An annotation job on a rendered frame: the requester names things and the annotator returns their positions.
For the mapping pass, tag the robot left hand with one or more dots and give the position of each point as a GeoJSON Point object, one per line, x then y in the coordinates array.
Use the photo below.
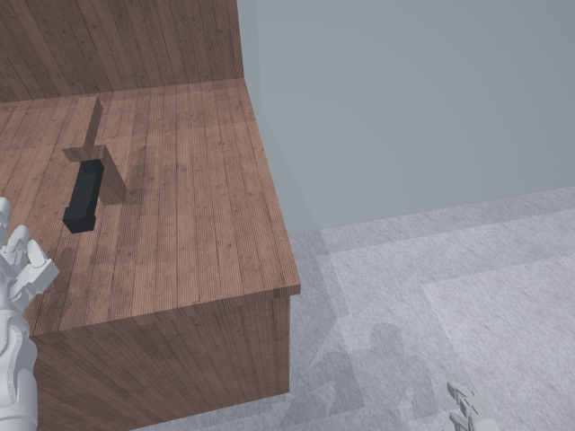
{"type": "Point", "coordinates": [20, 282]}

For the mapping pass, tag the counter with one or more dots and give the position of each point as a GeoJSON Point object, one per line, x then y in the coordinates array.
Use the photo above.
{"type": "Point", "coordinates": [178, 302]}

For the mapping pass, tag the robot right hand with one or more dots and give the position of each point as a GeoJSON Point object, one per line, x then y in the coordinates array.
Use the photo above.
{"type": "Point", "coordinates": [473, 409]}

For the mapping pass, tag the tap lever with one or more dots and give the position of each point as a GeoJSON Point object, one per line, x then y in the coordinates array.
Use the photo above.
{"type": "Point", "coordinates": [79, 216]}

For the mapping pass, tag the left robot forearm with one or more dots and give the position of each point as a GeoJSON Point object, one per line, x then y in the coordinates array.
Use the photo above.
{"type": "Point", "coordinates": [18, 387]}

